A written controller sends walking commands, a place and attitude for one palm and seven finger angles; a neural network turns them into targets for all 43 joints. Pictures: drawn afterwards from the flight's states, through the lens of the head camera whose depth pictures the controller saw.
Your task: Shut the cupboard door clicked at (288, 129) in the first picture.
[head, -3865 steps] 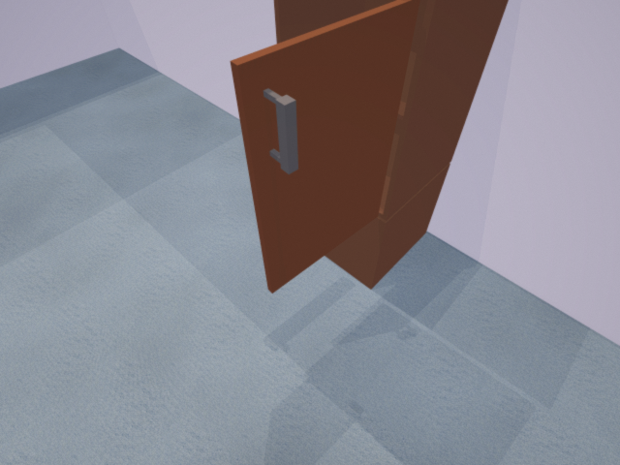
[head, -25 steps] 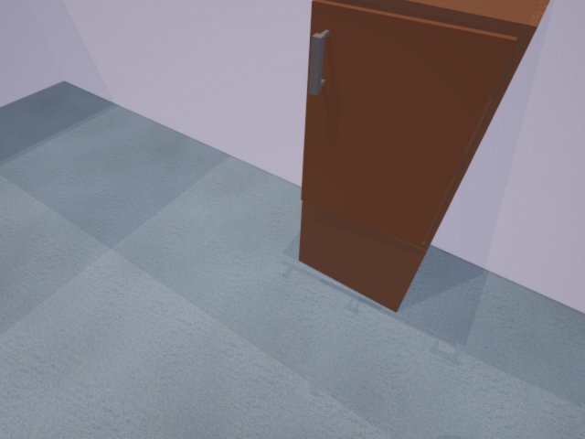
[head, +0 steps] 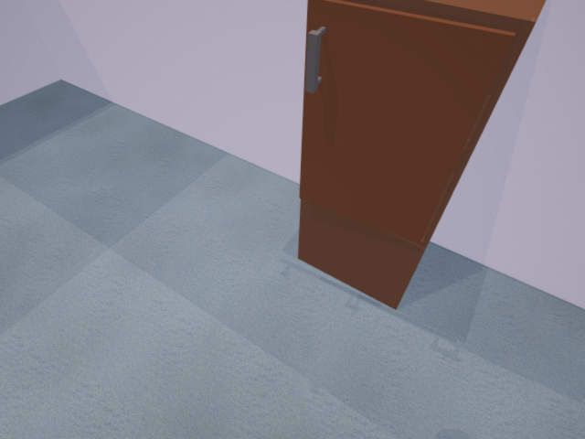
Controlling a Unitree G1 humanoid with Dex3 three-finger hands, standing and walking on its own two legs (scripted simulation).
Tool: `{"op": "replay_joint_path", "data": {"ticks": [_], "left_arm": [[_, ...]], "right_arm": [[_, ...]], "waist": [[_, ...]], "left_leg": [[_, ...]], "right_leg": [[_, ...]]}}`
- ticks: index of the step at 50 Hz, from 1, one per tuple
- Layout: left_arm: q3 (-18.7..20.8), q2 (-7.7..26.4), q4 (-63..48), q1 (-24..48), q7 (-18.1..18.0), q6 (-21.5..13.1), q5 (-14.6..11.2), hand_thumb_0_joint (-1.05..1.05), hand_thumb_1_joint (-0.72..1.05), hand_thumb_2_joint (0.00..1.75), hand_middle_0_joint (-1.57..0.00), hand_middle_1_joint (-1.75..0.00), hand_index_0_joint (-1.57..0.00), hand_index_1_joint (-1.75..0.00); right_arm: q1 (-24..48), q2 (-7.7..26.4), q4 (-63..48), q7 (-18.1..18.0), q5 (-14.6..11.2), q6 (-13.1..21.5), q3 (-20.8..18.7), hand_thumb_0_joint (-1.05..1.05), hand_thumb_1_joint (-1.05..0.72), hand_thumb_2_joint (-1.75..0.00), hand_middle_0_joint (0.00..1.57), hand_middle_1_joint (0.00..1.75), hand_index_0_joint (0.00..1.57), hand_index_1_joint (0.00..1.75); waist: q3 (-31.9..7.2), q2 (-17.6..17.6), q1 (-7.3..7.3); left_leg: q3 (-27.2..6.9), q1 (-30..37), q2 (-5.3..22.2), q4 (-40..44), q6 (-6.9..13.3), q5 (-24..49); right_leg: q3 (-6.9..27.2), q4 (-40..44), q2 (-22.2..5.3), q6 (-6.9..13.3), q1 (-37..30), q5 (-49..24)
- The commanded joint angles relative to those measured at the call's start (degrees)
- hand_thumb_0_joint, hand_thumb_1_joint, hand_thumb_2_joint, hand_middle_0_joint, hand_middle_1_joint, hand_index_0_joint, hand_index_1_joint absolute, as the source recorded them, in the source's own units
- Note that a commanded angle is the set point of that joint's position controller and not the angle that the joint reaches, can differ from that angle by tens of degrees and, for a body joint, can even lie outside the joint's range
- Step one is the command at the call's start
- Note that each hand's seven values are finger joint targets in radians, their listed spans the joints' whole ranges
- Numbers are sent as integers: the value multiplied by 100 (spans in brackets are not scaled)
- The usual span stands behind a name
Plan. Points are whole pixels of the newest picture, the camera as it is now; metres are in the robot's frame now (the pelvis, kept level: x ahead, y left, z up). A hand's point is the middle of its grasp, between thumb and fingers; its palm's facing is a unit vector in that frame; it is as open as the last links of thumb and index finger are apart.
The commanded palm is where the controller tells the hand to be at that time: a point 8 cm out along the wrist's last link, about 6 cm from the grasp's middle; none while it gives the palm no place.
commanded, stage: look to check the result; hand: left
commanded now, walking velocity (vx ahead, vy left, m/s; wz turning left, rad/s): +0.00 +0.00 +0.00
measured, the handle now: (316, 59) +0.86 -0.02 +0.13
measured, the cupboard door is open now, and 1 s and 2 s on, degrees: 4 4 4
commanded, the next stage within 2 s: stand and wait in 0.02 s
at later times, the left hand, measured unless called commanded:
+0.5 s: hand out of the picture -0.01 +0.17 -0.18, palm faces +0.01 -0.98 -0.20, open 7.3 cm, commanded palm none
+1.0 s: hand out of the picture +0.01 +0.17 -0.18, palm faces +0.01 -0.98 -0.21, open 7.3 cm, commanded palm none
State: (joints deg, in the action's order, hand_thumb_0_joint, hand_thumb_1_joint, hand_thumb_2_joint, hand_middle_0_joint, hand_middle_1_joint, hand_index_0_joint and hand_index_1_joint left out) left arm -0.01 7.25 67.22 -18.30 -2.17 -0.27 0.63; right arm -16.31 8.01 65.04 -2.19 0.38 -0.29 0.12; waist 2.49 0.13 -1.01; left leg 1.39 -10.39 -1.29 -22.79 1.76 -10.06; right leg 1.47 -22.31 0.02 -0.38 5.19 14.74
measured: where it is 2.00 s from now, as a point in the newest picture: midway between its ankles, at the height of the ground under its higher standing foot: outside the picture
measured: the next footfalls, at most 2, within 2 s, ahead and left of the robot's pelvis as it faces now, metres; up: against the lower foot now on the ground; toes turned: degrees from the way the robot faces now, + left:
none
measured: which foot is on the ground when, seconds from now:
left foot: down 0.00-1.00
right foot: down 0.00-1.00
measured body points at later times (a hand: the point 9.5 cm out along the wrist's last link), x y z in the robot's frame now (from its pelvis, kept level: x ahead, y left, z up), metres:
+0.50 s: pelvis +0.01 -0.01 +0.00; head +0.02 -0.01 +0.45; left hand -0.01 +0.22 -0.16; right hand +0.00 -0.23 -0.16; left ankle +0.03 +0.10 -0.74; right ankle -0.03 -0.13 -0.74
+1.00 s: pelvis +0.01 -0.01 +0.00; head +0.03 -0.01 +0.45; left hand +0.01 +0.22 -0.16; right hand +0.03 -0.25 -0.16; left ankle +0.03 +0.10 -0.74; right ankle -0.03 -0.13 -0.74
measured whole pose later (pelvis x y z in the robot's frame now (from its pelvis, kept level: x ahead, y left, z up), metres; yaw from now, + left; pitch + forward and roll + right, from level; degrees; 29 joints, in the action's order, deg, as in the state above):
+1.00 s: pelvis +0.01 -0.01 +0.00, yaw +0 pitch -2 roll +0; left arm 0.3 10.0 66.5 -14.5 -1.9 -0.7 0.6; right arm -12.7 10.5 65.0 -1.9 0.4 -0.2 0.1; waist 3.2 0.1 -1.0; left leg 0.9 -9.1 -0.3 -21.4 0.8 -10.4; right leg 1.1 -19.3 1.0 0.5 3.1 14.2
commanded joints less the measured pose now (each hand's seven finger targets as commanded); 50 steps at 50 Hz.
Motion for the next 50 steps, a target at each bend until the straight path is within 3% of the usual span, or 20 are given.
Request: {"op": "replay_joint_path", "data": {"ticks": [1, 12, 20, 28, 35, 50], "left_arm": [[98, 595, -30, -452, -15, -61, 8, 0, 90, 90, -20, -30, -20, -30], [112, 650, -60, -333, -5, -54, 6, 0, 90, 90, -20, -30, -20, -30], [128, 781, -91, -268, -10, -101, -2, 0, 90, 90, -20, -30, -20, -30], [121, 811, -92, -149, -4, -91, -2, 0, 90, 90, -20, -30, -20, -30], [138, 933, -119, -91, 4, -111, 2, 0, 90, 90, -20, -30, -20, -30], [143, 1013, -156, 22, 9, -121, -1, 0, 90, 90, -20, -30, -20, -30]], "right_arm": [[-348, 588, -114, -46, 8, 67, -107, 0, -90, -90, 20, 30, 20, 30], [-287, 646, -114, -47, 14, 62, -106, 0, -90, -90, 20, 30, 20, 30], [-195, 752, -139, -48, -6, 88, -123, 0, -90, -90, 20, 30, 20, 30], [-109, 786, -111, -38, 10, 68, -116, 0, -90, -90, 20, 30, 20, 30], [-28, 905, -160, -37, -3, 80, -126, 0, -90, -90, 20, 30, 20, 30], [95, 984, -167, -31, 3, 77, -128, 0, -90, -90, 20, 30, 20, 30]], "waist": [[375, -29, 23], [419, 66, 20], [148, -47, 32], [316, 16, 11], [116, -88, 27], [101, -37, 23]], "left_leg": [[-627, 175, 619, 486, 41, 246], [-646, 177, 610, 517, 25, 216], [-606, 351, 665, 376, 39, 736], [-604, 284, 653, 454, 5, 533], [-616, 386, 691, 395, 15, 771], [-600, 440, 703, 406, -5, 844]], "right_leg": [[369, 558, -454, 216, 641, -293], [383, 589, -446, 220, 626, -271], [389, 618, -481, 231, 440, -696], [410, 679, -482, 230, 479, -527], [411, 692, -492, 234, 360, -770], [416, 752, -519, 233, 283, -937]]}}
